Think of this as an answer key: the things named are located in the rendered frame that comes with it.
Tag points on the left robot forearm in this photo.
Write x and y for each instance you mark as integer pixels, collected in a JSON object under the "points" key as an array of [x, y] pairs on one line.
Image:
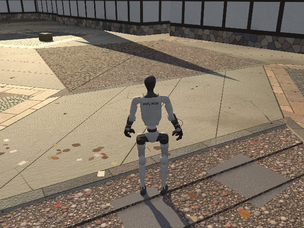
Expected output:
{"points": [[128, 124]]}

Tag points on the robot left hand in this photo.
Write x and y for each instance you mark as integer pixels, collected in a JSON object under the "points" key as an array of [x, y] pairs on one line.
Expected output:
{"points": [[130, 131]]}

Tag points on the robot left upper arm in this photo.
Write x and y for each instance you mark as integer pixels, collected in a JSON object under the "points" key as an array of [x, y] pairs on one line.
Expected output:
{"points": [[133, 108]]}

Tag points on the robot right upper arm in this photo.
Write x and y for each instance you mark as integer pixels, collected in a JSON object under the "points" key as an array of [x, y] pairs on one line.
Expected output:
{"points": [[165, 99]]}

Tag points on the robot right shin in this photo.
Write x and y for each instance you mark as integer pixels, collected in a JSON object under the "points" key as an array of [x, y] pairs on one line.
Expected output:
{"points": [[164, 171]]}

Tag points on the robot right hand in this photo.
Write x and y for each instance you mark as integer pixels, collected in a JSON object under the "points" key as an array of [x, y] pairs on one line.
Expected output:
{"points": [[178, 133]]}

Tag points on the right robot forearm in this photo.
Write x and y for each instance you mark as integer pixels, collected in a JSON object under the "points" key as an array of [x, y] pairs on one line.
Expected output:
{"points": [[176, 124]]}

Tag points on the right robot foot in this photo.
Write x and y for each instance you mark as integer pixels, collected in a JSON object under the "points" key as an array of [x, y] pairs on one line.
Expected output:
{"points": [[163, 191]]}

